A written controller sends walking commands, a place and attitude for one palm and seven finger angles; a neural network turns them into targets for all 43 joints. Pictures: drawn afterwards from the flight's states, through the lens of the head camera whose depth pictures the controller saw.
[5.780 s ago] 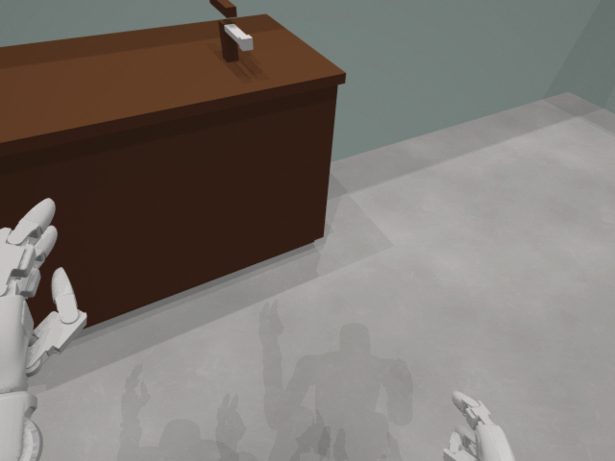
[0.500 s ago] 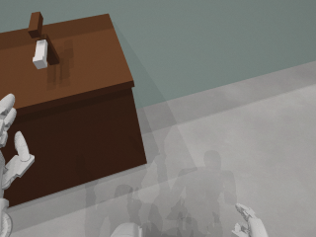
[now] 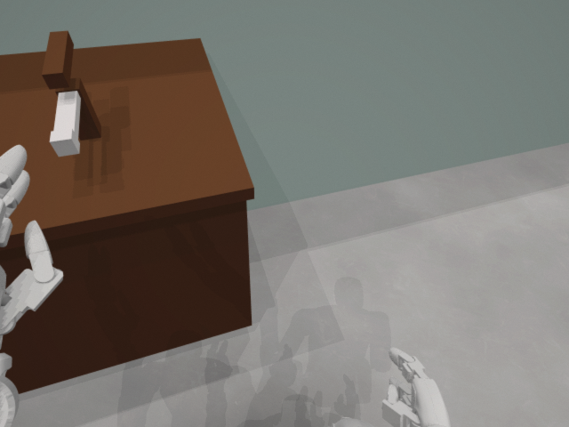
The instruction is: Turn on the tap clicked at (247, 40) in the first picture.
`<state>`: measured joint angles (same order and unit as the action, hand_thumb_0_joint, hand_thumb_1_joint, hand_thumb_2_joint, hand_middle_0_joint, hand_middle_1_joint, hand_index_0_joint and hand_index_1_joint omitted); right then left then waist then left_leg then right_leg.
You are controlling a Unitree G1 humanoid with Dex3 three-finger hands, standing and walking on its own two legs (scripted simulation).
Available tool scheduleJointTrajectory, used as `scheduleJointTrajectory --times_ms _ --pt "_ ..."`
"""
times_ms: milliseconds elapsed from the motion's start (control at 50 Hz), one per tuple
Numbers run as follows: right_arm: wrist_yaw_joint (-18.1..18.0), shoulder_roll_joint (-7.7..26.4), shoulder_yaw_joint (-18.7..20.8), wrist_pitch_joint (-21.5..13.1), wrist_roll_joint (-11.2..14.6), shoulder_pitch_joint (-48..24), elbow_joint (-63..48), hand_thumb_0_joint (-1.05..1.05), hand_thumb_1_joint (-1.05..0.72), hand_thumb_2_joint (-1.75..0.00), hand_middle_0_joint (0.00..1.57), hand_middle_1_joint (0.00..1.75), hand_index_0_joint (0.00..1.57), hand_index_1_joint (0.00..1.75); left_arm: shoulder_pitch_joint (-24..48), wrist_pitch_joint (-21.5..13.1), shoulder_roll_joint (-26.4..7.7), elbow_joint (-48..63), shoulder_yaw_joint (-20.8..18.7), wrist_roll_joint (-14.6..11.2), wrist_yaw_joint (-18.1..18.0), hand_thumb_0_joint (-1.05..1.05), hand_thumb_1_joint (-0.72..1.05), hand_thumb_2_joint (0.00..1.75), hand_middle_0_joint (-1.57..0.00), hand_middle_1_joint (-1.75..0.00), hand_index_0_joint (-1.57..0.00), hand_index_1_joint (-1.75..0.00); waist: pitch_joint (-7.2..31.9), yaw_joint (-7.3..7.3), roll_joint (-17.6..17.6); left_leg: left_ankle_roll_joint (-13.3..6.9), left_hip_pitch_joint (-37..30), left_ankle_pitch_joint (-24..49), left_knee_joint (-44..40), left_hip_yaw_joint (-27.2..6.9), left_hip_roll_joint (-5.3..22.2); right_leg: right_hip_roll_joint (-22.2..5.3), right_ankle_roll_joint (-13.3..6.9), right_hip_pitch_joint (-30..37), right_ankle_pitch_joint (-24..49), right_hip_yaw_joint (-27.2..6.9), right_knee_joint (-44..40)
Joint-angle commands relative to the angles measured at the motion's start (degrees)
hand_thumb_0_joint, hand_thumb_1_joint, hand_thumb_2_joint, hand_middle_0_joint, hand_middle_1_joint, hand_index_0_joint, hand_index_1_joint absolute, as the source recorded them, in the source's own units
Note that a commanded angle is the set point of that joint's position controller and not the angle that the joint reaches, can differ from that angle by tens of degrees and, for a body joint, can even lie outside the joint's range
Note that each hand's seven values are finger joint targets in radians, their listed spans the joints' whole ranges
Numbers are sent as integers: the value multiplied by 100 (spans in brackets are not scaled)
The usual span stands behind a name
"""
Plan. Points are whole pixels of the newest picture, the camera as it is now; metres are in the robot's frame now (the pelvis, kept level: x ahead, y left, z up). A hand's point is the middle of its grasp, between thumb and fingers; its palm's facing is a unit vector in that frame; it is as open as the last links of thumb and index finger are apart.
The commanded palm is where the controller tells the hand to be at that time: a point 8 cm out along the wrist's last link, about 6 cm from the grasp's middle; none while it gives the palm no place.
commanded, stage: come to a stop and stand still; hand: left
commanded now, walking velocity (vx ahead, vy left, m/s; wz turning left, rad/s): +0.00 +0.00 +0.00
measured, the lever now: (65, 142) +0.46 +0.36 +0.12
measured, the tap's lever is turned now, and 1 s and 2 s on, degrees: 0 0 0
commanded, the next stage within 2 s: look again from close up in 1.52 s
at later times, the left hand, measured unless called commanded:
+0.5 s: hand (73, 276) +0.22 +0.23 +0.17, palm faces +0.36 -0.79 -0.50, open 7.4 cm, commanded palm +0.16 +0.27 +0.18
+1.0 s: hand out of the picture +0.15 +0.34 +0.19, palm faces +0.45 -0.82 -0.35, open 7.4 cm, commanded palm +0.09 +0.36 +0.18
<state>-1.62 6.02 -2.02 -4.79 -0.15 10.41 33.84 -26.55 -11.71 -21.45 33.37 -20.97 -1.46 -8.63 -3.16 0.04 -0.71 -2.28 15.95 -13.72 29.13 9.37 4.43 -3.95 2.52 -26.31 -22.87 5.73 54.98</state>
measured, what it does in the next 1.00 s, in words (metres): steps to the left: right foot, then left foot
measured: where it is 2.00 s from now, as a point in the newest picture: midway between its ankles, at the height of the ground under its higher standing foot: outside the picture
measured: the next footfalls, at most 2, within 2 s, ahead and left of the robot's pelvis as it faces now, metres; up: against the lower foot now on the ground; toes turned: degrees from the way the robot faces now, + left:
right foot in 0.16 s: +0.09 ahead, -0.12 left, +0.00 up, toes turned -8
left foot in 0.54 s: +0.04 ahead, +0.11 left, +0.00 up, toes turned +2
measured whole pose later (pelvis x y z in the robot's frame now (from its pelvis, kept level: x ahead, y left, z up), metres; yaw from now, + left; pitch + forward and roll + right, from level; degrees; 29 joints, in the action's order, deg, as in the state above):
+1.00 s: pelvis -0.07 +0.08 +0.00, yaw -1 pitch -2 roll -2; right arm 2.0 7.9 -2.9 -9.5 -0.8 12.8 33.4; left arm -17.8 -16.4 -22.6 24.9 -23.8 -2.3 -5.8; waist -3.9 3.2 -1.7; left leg -4.9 15.7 -7.8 24.4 5.5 -4.2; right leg -1.0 -0.5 -12.8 -17.5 0.0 28.5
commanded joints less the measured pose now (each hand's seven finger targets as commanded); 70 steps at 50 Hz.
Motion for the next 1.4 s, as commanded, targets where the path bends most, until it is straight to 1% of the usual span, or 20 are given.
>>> scheduleJointTrajectory --times_ms 0,100,140,180,200,260,440,460,480,520,600,660,720,800,860,960,1100,1180,1300,1380 --pt "-159 1158 405 -334 8 -186 -733 0 -90 -90 20 30 20 30 35 -357 -881 1148 -657 -42 -88 0 90 90 -20 -30 -20 -30 962 -49 1324 -524 -703 1861 -1118 -959 1240 148 30 318 263 278 -1001" --pt "-214 1095 332 -282 61 -232 -707 0 -90 -90 20 30 20 30 295 -225 -755 557 -571 -65 -113 0 90 90 -20 -30 -20 -30 1018 1 883 -100 -634 1742 -269 -594 986 273 16 1489 1204 299 -2958" --pt "-209 1008 309 -234 78 -144 -712 0 -90 -90 20 30 20 30 342 -240 -953 481 -597 4 -136 0 90 90 -20 -30 -20 -30 1257 -123 -46 208 14 861 727 -340 481 -623 -281 2336 3736 -728 -3185" --pt "-199 905 203 -278 70 -264 -759 0 -90 -90 20 30 20 30 316 -208 -946 195 -562 -2 -141 0 90 90 -20 -30 -20 -30 1130 -61 -801 463 846 -1523 1744 -537 -230 -1659 -836 2502 6410 -1627 -3116" --pt "-153 999 312 -236 121 -306 -765 0 -90 -90 20 30 20 30 483 -159 -859 307 -459 -34 -97 0 90 90 -20 -30 -20 -30 1285 -28 -1470 472 945 -1816 2512 -734 -297 -1798 -806 2466 6333 -1824 -3091" --pt "-236 923 255 -122 90 -507 -787 0 -90 -90 20 30 20 30 -82 -189 -1081 504 -824 -16 -190 0 90 90 -20 -30 -20 -30 1271 -16 -877 511 1209 -1419 3153 -966 -261 -1668 -913 2491 5990 -1249 -2965" --pt "-313 1061 382 16 8 -302 -979 0 -90 -90 20 30 20 30 -558 -329 -1026 1232 -958 -40 -295 0 90 90 -20 -30 -20 -30 1421 2 -479 404 26 -401 335 -642 -334 -1207 -781 2054 3545 -915 -2971" --pt "-292 991 547 -561 -188 510 -710 0 -90 -90 20 30 20 30 5548 -892 -5276 1921 -4049 468 -252 0 90 90 -20 -30 -20 -30 692 284 -1282 528 1045 -255 558 -76 -601 -712 -541 1667 4050 -1477 -3263" --pt "-215 932 644 -656 -43 254 -506 0 -90 -90 20 30 20 30 1967 -702 -1879 -1701 -1818 20 4 0 90 90 -20 -30 -20 -30 1506 236 -739 243 239 -101 510 -1136 -414 -1206 -938 1745 3597 -1488 -2906" --pt "-65 1183 500 -591 125 234 -771 0 -90 -90 20 30 20 30 1227 -635 -1280 -1343 -1159 -148 3 0 90 90 -20 -30 -20 -30 1360 162 692 358 -437 565 -168 -477 -374 -662 -658 1752 2675 -1115 -2890" --pt "167 1300 449 -716 158 -193 -965 0 -90 -90 20 30 20 30 1153 -871 -495 -62 25 -193 274 0 90 90 -20 -30 -20 -30 499 299 1668 4 516 372 -1313 -1477 331 39 -285 1769 853 -374 -2097" --pt "279 1290 439 -795 201 -149 -1023 0 -90 -90 20 30 20 30 1546 -880 -646 194 59 -55 231 0 90 90 -20 -30 -20 -30 117 284 685 -121 1522 -1486 -1923 -1705 534 262 -218 2248 573 -316 -1768" --pt "275 1287 418 -833 102 -265 -1061 0 -90 -90 20 30 20 30 1672 -883 -1292 382 -710 -19 124 0 90 90 -20 -30 -20 -30 486 286 64 -75 1041 -1284 -1578 -1728 398 182 -260 2229 650 -433 -2290" --pt "232 1250 340 -824 -7 -386 -1003 0 -90 -90 20 30 20 30 2180 -924 -1515 602 -1022 -33 152 0 90 90 -20 -30 -20 -30 780 204 849 199 173 -1074 -1577 -1913 379 230 -371 1782 612 -572 -2572" --pt "228 1157 333 -853 7 -297 -1010 0 -90 -90 20 30 20 30 1716 -920 -1071 422 -780 -72 236 0 90 90 -20 -30 -20 -30 1037 244 1217 283 7 -1616 -1899 -2014 507 339 -358 1794 471 -488 -2322" --pt "258 1181 345 -772 3 -226 -1002 0 -90 -90 20 30 20 30 972 -697 -590 80 -326 -90 277 0 90 90 -20 -30 -20 -30 792 223 678 595 75 -1860 -2243 -1897 464 439 -349 1765 399 -446 -2607" --pt "136 1229 407 -536 -39 -381 -1089 0 -90 -90 20 30 20 30 1311 -498 -911 -85 -494 -3 226 0 90 90 -20 -30 -20 -30 681 219 77 627 -215 -1566 -1831 -1325 -1 404 -413 1554 80 -637 -3431" --pt "99 1215 364 -542 -74 -480 -1175 0 -90 -90 20 30 20 30 1331 -522 -1003 546 -538 4 243 0 90 90 -20 -30 -20 -30 721 181 396 467 -735 -1154 -1529 -1220 -78 353 -457 1092 79 -892 -3679" --pt "74 1272 399 -608 -55 -442 -1114 0 -90 -90 20 30 20 30 1333 -434 -775 569 -392 53 227 0 90 90 -20 -30 -20 -30 714 198 1502 781 -95 -2637 -2818 -1682 396 835 -351 1597 71 -318 -2217" --pt "127 1227 486 -546 -89 -353 -1147 0 -90 -90 20 30 20 30 995 -338 -802 379 -445 60 207 0 90 90 -20 -30 -20 -30 780 293 747 970 -80 -1578 -2285 -961 43 781 -449 2236 163 -111 -3212"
